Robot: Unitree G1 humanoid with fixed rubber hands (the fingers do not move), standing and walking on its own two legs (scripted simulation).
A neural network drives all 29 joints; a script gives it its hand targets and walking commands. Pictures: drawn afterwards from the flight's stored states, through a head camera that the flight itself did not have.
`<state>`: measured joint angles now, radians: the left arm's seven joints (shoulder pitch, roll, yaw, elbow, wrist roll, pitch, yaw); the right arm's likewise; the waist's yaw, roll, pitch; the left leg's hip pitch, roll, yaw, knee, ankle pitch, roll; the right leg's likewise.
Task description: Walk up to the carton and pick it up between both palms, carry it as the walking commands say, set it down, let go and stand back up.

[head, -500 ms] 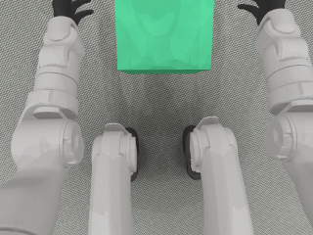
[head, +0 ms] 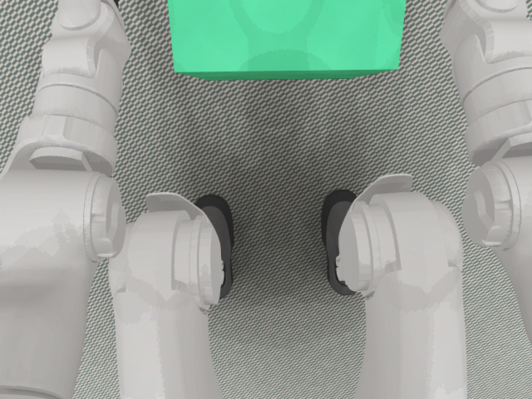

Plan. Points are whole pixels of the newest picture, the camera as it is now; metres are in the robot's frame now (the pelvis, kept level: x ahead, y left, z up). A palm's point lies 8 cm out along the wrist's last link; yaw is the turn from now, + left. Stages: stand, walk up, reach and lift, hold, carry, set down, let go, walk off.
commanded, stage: reach and lift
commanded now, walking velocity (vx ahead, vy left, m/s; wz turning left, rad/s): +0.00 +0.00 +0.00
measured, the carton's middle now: (281, 1) +0.53 -0.03 -0.25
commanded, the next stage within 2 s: none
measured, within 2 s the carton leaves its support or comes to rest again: leaves its support in 1.54 s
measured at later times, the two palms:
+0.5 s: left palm out of the picture +0.55 +0.15 -0.18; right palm out of the picture +0.53 -0.20 -0.18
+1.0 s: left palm out of the picture +0.55 +0.13 -0.18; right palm out of the picture +0.53 -0.19 -0.18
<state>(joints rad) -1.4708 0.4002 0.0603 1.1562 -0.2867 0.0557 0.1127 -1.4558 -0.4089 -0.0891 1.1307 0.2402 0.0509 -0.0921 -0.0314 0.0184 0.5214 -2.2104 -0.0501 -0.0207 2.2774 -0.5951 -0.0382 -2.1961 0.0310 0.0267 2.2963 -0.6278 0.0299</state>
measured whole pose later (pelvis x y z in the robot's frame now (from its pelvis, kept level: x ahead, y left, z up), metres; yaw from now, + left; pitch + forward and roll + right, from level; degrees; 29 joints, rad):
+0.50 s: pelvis +0.00 +0.00 +0.00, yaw +0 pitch +31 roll +0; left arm -1.53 0.37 0.02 1.19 -0.29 0.04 0.12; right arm -1.50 -0.38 -0.05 1.17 0.26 0.03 -0.10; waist -0.03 0.01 0.52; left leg -2.22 -0.04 -0.02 2.26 -0.58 -0.03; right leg -2.20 0.03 0.02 2.27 -0.60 0.03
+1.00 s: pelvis +0.00 +0.00 +0.01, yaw -1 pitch +31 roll +0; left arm -1.57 0.31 0.06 1.26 -0.22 0.04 0.16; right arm -1.54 -0.35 -0.04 1.22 0.23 0.05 -0.13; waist -0.02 0.02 0.50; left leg -2.22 -0.05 -0.03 2.25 -0.58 -0.03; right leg -2.20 0.04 0.02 2.26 -0.61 0.04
